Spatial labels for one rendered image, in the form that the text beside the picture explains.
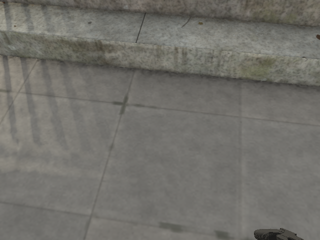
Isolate robot right hand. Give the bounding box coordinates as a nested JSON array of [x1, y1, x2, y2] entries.
[[254, 228, 304, 240]]

